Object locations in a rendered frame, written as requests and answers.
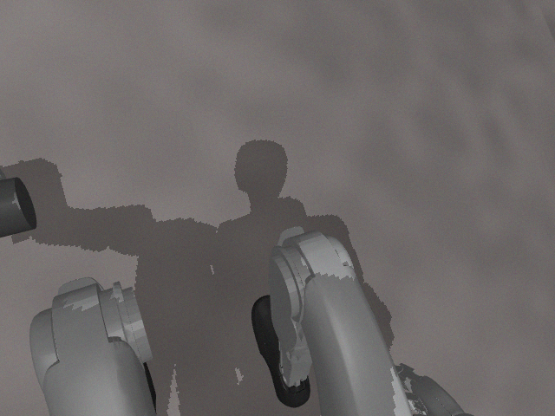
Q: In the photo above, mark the right robot hand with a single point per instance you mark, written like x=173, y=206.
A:
x=428, y=398

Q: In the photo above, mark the can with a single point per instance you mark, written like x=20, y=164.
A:
x=17, y=213

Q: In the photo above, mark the right robot foot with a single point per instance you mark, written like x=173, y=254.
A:
x=267, y=341

